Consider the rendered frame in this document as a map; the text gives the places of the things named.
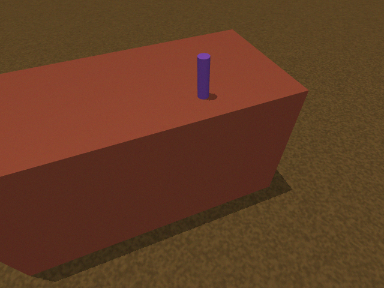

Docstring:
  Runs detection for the can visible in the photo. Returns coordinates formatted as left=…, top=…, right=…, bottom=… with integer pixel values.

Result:
left=197, top=53, right=211, bottom=100

